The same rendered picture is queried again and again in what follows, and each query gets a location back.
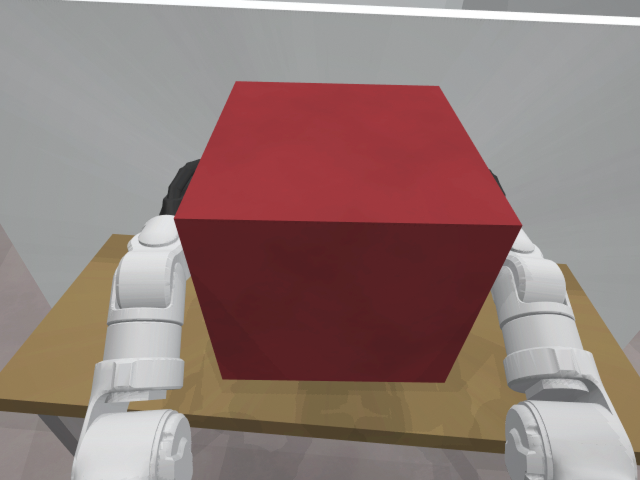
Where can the table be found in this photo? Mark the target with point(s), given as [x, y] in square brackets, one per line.
[51, 375]

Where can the carton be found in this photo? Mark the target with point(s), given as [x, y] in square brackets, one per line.
[341, 232]

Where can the right robot upper arm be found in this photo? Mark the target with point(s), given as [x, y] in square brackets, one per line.
[551, 440]

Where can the robot right hand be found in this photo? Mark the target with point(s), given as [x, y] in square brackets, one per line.
[495, 177]

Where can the robot left hand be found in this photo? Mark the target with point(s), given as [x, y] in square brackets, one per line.
[177, 188]

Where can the left robot upper arm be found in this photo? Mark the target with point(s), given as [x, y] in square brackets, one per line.
[136, 445]

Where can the robot right forearm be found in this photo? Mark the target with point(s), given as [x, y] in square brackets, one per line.
[545, 357]

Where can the robot left forearm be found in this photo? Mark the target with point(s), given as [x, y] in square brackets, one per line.
[146, 311]

